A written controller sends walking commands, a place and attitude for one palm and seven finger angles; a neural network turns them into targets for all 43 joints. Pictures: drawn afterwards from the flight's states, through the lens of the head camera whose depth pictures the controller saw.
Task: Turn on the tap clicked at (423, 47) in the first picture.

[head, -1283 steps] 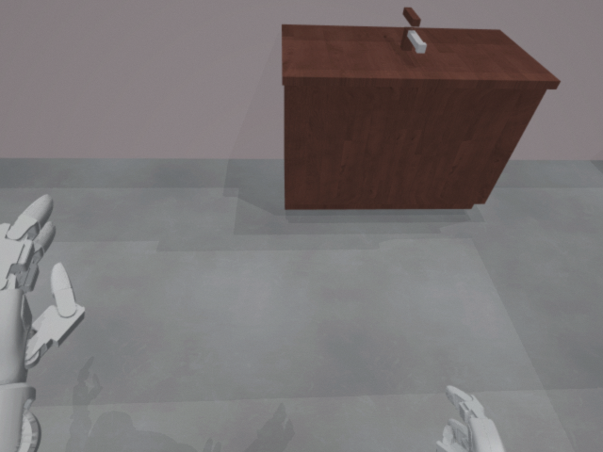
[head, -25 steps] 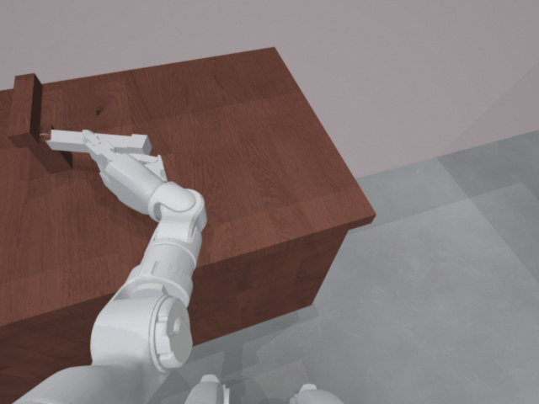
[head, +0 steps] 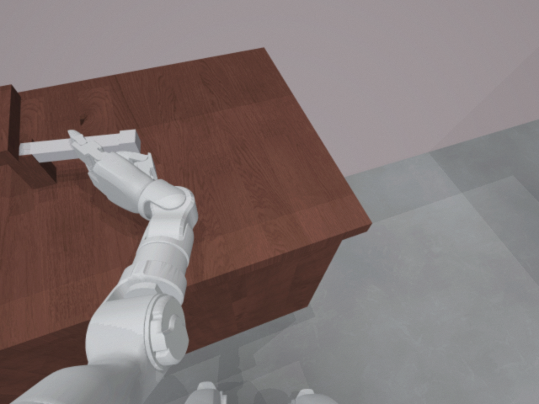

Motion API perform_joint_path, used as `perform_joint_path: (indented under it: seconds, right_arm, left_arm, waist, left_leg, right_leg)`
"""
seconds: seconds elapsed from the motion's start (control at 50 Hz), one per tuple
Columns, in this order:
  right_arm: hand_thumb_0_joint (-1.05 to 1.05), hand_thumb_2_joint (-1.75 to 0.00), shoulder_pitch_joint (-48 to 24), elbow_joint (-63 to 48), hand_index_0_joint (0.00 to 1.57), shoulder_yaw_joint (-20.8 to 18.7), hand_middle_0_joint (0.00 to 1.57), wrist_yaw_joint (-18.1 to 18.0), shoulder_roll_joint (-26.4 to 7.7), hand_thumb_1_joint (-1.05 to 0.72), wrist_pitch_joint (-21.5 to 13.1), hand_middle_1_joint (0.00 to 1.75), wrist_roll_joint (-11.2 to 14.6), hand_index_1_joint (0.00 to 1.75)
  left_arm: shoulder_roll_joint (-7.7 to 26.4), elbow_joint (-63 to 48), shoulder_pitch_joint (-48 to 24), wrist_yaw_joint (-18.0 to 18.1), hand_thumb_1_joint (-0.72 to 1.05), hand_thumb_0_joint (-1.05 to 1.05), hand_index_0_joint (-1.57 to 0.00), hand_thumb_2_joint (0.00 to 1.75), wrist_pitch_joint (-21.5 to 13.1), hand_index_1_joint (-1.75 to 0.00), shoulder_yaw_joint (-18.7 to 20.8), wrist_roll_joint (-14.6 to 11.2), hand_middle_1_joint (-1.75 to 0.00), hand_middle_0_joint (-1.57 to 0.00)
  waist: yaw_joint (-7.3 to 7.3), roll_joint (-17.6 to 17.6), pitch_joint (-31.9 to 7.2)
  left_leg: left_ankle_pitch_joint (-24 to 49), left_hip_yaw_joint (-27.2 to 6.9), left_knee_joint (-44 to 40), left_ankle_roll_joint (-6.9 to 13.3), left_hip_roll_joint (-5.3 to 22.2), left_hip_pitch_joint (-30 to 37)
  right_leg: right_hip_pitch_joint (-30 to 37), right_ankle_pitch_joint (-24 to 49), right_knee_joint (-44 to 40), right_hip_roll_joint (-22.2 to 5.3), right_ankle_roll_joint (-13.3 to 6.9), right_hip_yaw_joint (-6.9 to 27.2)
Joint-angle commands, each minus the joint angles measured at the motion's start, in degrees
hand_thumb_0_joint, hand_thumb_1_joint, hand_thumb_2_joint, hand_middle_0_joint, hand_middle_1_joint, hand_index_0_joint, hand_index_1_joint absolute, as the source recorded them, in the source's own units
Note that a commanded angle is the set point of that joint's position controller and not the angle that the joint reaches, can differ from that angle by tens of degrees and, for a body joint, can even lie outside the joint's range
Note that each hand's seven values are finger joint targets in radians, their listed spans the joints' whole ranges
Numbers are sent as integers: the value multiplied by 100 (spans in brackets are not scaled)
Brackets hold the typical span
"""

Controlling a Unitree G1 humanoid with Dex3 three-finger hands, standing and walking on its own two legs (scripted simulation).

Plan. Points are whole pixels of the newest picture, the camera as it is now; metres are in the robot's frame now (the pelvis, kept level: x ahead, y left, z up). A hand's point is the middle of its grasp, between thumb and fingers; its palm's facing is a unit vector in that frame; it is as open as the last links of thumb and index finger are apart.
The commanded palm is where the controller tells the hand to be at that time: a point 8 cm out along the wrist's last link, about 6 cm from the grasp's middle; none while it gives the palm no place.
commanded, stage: lift the hand up off the lever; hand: left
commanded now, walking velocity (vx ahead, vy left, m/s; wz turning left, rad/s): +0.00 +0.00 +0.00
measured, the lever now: (130, 142) +0.51 +0.19 +0.06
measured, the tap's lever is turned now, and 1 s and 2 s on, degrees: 80 80 80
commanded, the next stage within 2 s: none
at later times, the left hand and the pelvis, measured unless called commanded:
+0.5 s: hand (137, 162) +0.46 +0.17 +0.08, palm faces +0.79 -0.60 -0.12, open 7.8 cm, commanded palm +0.40 +0.17 +0.09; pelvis +0.00 +0.00 +0.01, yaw +1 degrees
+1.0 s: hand (131, 155) +0.45 +0.17 +0.10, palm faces +0.81 -0.58 -0.12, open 7.8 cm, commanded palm +0.39 +0.18 +0.11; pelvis -0.01 +0.00 +0.02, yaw +1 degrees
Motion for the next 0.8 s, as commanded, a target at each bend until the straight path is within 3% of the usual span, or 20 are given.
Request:
perform_joint_path:
  seconds: [0.0,0.02,0.04,0.08,0.12,0.18,0.22,0.26,0.3,0.32,0.34,0.42,0.46,0.5,0.52,0.6,0.62,0.78]
  right_arm:
    - [0,-90,448,-484,20,-219,20,2,-764,-90,-161,30,8,30]
    - [0,-90,472,-441,20,-240,20,-13,-804,-90,-157,30,20,30]
    - [0,-90,417,-466,20,-223,20,-6,-768,-90,-161,30,34,30]
    - [0,-90,342,-446,20,-215,20,-25,-773,-90,-178,30,52,30]
    - [0,-90,305,-400,20,-225,20,-42,-785,-90,-192,30,50,30]
    - [0,-90,196,-392,20,-197,20,-56,-753,-90,-210,30,54,30]
    - [0,-90,184,-367,20,-212,20,-85,-780,-90,-197,30,57,30]
    - [0,-90,159,-415,20,-187,20,-73,-731,-90,-178,30,69,30]
    - [0,-90,118,-428,20,-176,20,-81,-731,-90,-165,30,74,30]
    - [0,-90,132,-404,20,-183,20,-96,-772,-90,-149,30,72,30]
    - [0,-90,101,-432,20,-150,20,-92,-752,-90,-140,30,87,30]
    - [0,-90,47,-397,20,-180,20,-114,-751,-90,-155,30,77,30]
    - [0,-90,18,-398,20,-159,20,-105,-716,-90,-183,30,63,30]
    - [0,-90,8,-409,20,-154,20,-129,-728,-90,-192,30,73,30]
    - [0,-90,23,-370,20,-171,20,-149,-772,-90,-185,30,73,30]
    - [0,-90,34,-410,20,-138,20,-133,-733,-90,-199,30,69,30]
    - [0,-90,61,-389,20,-167,20,-144,-768,-90,-197,30,65,30]
    - [0,-90,60,-445,20,-154,20,-135,-757,-90,-234,30,106,30]
  left_arm:
    - [573,-1575,-2046,-46,90,0,-15,90,-192,-15,-447,198,-15,-15]
    - [741,-1619,-1971,-49,90,0,-15,90,-162,-15,-312,204,-15,-15]
    - [491,-1677,-1998,-81,90,0,-15,90,-136,-15,-538,167,-15,-15]
    - [531,-1652,-2068,-108,90,0,-15,90,-89,-15,-543,137,-15,-15]
    - [525,-1770,-2219,-103,90,0,-15,90,-83,-15,-576,157,-15,-15]
    - [330,-1606,-2294,-140,90,0,-15,90,-34,-15,-789,144,-15,-15]
    - [548,-1641,-2223,-108,90,0,-15,90,-9,-15,-573,144,-15,-15]
    - [302,-1669,-2236,-138,90,0,-15,90,22,-15,-794,118,-15,-15]
    - [309,-1504,-2106,-153,90,0,-15,90,101,-15,-780,98,-15,-15]
    - [455,-1379,-2032,-138,90,0,-15,90,146,-15,-593,98,-15,-15]
    - [366,-1455,-2253,-144,90,0,-15,90,146,-15,-717,72,-15,-15]
    - [467,-1575,-2399,-88,90,0,-15,90,93,-15,-656,156,-15,-15]
    - [247,-1474,-2556,-79,90,0,-15,90,109,-15,-855,173,-15,-15]
    - [351,-1383,-2573,-73,90,0,-15,90,141,-15,-763,130,-15,-15]
    - [601,-1374,-2554,-41,90,0,-15,90,149,-15,-524,137,-15,-15]
    - [487,-1377,-2663,-13,90,0,-15,90,184,-15,-642,145,-15,-15]
    - [687,-1380,-2496,3,90,0,-15,90,195,-15,-432,162,-15,-15]
    - [438,-1613,-2414,-52,90,0,-15,90,298,-15,-702,53,-15,-15]
  waist:
    - [35,-101,-2510]
    - [88,-40,-2492]
    - [20,-61,-2384]
    - [-15,-172,-2186]
    - [15,35,-2114]
    - [-55,-108,-1992]
    - [44,46,-2102]
    - [17,14,-2116]
    - [7,-166,-2034]
    - [76,-73,-1980]
    - [14,-111,-1956]
    - [39,-36,-1992]
    - [-50,-135,-1925]
    - [-29,-206,-1932]
    - [45,-68,-1978]
    - [8,-139,-2022]
    - [98,-59,-2089]
    - [43,-262,-1994]
  left_leg:
    - [2624,273,-155,234,-171,2054]
    - [2681,226,-176,211,-151,2090]
    - [2651,221,-212,213,-147,2132]
    - [2387,225,-265,228,-146,2056]
    - [2389,187,-292,210,-134,2200]
    - [2132,175,-339,214,-148,2119]
    - [2197,187,-343,205,-158,2202]
    - [2370,175,-369,176,-150,2309]
    - [2288,189,-380,194,-158,2209]
    - [2242,160,-417,183,-160,2193]
    - [2184,172,-437,198,-176,2171]
    - [2135,118,-436,180,-149,2260]
    - [2031,126,-443,202,-146,2259]
    - [1881,167,-481,219,-175,2143]
    - [1874,142,-503,198,-175,2170]
    - [1888,187,-527,219,-190,2149]
    - [1928,178,-528,213,-192,2173]
    - [1923,226,-663,236,-186,2233]
  right_leg:
    - [1320,3397,-763,-172,251,145]
    - [1335,3376,-729,-173,227,145]
    - [1281,3282,-751,-168,234,130]
    - [1244,3056,-833,-171,241,129]
    - [1100,2875,-841,-159,213,124]
    - [1030,2591,-878,-161,217,105]
    - [1085,2636,-880,-160,201,129]
    - [1110,2729,-869,-166,196,91]
    - [1167,2736,-917,-174,210,95]
    - [1104,2626,-895,-159,197,94]
    - [1116,2608,-927,-178,208,101]
    - [1037,2461,-935,-173,197,104]
    - [931,2309,-965,-162,207,76]
    - [1049,2268,-1029,-173,215,118]
    - [1063,2241,-1022,-171,203,128]
    - [1146,2297,-1056,-173,219,114]
    - [1187,2331,-1047,-160,206,136]
    - [1422,2448,-1210,-156,231,134]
